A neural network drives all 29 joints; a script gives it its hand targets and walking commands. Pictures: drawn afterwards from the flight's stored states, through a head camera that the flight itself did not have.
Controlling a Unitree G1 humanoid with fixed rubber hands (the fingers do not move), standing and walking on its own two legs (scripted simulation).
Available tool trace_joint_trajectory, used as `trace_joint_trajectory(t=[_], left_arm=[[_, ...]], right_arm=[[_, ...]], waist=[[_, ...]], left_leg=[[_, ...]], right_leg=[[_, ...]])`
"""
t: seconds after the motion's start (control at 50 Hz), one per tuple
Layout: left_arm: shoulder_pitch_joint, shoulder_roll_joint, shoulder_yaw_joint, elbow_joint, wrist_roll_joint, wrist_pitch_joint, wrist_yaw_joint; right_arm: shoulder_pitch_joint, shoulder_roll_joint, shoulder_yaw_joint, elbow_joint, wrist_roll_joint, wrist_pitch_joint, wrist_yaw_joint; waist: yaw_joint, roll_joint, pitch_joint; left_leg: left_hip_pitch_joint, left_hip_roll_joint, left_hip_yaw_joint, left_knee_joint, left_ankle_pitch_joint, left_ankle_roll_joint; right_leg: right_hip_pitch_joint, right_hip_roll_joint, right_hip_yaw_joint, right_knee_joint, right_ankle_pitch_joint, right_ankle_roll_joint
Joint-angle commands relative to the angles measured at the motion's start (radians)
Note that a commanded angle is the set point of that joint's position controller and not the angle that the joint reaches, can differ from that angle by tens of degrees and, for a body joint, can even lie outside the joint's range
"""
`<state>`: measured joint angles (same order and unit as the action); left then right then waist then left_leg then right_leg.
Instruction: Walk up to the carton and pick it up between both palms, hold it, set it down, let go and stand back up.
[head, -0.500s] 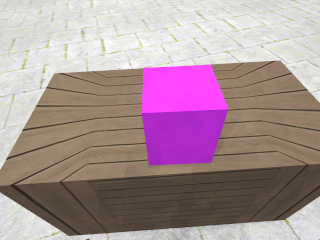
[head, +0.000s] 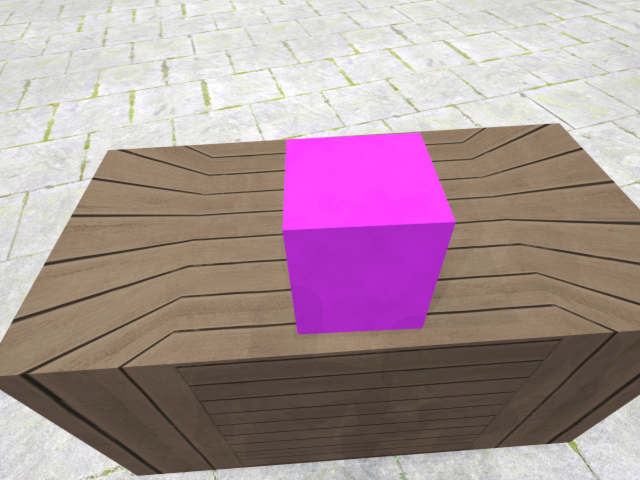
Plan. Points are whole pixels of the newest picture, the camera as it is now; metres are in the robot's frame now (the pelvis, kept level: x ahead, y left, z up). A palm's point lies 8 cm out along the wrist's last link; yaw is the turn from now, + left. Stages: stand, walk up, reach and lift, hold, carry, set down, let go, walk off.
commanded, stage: stand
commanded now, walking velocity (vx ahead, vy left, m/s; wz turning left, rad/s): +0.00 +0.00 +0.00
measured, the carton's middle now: (356, 237) +0.48 -0.01 +0.02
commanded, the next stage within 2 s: walk up in 0.20 s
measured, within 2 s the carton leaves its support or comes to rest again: neither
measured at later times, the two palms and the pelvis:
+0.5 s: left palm out of the picture +0.07 +0.25 -0.11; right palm out of the picture +0.07 -0.26 -0.11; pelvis +0.00 +0.00 +0.00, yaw +1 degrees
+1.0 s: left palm out of the picture +0.06 +0.24 -0.11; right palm out of the picture +0.10 -0.28 -0.11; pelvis -0.01 -0.03 -0.01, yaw +6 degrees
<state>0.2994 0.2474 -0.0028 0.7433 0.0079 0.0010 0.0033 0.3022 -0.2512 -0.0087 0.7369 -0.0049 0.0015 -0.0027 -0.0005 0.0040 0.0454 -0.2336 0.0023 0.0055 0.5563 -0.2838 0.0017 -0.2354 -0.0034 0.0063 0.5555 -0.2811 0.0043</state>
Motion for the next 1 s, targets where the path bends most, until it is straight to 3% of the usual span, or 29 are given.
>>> trace_joint_trajectory(t=[0.0, 0.28, 0.36, 0.38, 0.44, 0.52, 0.58, 0.92, 0.98], left_arm=[[0.01, 0.14, 0.041, -0.079, -0.003, -0.021, 0.006], [0.02, 0.138, 0.04, -0.057, -0.001, -0.02, 0.009], [0.021, 0.141, 0.038, -0.048, -0.003, -0.019, 0.011], [-0.007, 0.162, 0.044, -0.049, 0.007, -0.01, 0.008], [0.005, 0.145, 0.04, -0.046, 0.015, 0.002, 0.005], [0.003, 0.152, 0.042, -0.04, 0.01, 0.002, 0.001], [-0.013, 0.162, 0.044, -0.039, 0.01, 0.001, 0.0], [-0.08, 0.198, 0.047, -0.074, -0.004, 0.019, -0.012], [-0.087, 0.194, 0.049, -0.08, 0.002, 0.025, -0.014]], right_arm=[[0.015, -0.138, -0.04, -0.075, 0.0, -0.022, -0.007], [0.019, -0.137, -0.04, -0.053, -0.001, -0.021, -0.009], [0.022, -0.141, -0.039, -0.047, 0.002, -0.021, -0.01], [0.036, -0.154, -0.043, -0.064, -0.007, -0.027, -0.016], [0.029, -0.178, -0.047, -0.075, -0.004, -0.033, -0.022], [0.028, -0.171, -0.046, -0.095, -0.005, -0.03, -0.021], [0.04, -0.167, -0.046, -0.106, -0.004, -0.029, -0.021], [0.074, -0.151, -0.053, -0.153, -0.013, -0.025, -0.028], [0.075, -0.16, -0.061, -0.165, -0.012, -0.028, -0.029]], waist=[[0.0, -0.016, -0.016], [-0.001, 0.005, -0.004], [0.001, -0.017, -0.005], [-0.003, -0.031, 0.005], [0.015, 0.014, 0.006], [0.017, 0.031, -0.008], [0.01, 0.041, -0.022], [0.0, -0.056, -0.012], [0.004, -0.014, -0.005]], left_leg=[[-0.005, 0.084, -0.103, -0.13, 0.091, 0.031], [-0.007, 0.086, -0.104, -0.15, 0.083, 0.031], [0.0, 0.086, -0.105, -0.147, 0.1, 0.033], [-0.038, 0.109, -0.145, -0.154, 0.127, 0.037], [-0.088, 0.137, -0.188, -0.179, 0.113, 0.055], [-0.102, 0.115, -0.175, -0.175, 0.064, 0.047], [-0.091, 0.105, -0.173, -0.148, 0.103, 0.044], [-0.064, 0.018, -0.144, 0.013, 0.089, 0.02], [-0.087, 0.028, -0.175, 0.001, 0.122, 0.027]], right_leg=[[-0.018, -0.082, 0.104, -0.119, 0.109, -0.038], [-0.008, -0.08, 0.102, -0.125, 0.107, -0.035], [-0.009, -0.081, 0.103, -0.129, 0.117, -0.033], [0.0, -0.068, 0.074, -0.095, 0.12, -0.035], [0.039, -0.066, 0.067, -0.066, 0.108, -0.033], [0.045, -0.073, 0.064, -0.079, 0.08, -0.038], [0.043, -0.083, 0.065, -0.078, 0.1, -0.045], [-0.072, -0.153, 0.059, -0.166, -0.06, -0.1], [-0.06, -0.144, 0.028, -0.128, -0.045, -0.096]])
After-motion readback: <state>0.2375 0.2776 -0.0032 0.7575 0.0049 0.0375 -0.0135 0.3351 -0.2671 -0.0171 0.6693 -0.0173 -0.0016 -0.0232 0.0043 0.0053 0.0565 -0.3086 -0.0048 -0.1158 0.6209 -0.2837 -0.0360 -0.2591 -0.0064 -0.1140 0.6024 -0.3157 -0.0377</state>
